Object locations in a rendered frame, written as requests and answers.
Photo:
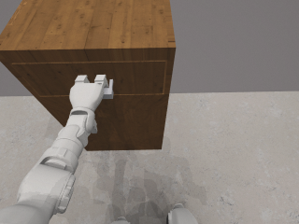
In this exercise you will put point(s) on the left robot forearm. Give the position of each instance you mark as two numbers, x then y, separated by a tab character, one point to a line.
68	146

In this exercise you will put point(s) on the left robot hand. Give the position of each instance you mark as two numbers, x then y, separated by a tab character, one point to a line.
88	95

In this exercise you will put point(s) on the right robot shin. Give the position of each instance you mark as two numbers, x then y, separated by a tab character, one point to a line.
179	205

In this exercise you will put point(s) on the cabinet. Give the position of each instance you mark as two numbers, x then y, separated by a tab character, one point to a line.
62	31

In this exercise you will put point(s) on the robot shin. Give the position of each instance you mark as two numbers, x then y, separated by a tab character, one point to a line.
121	218
179	205

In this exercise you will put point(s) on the robot left upper arm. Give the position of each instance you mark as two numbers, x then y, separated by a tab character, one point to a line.
47	192

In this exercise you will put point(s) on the left robot shin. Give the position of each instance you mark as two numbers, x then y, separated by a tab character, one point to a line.
121	218

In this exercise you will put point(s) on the drawer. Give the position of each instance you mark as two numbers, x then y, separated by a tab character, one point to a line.
129	77

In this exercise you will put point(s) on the handle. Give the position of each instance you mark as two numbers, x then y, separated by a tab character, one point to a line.
108	92

